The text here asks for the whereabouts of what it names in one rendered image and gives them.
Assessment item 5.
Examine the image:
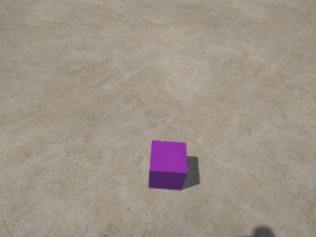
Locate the carton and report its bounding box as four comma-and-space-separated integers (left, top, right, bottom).
148, 140, 188, 191

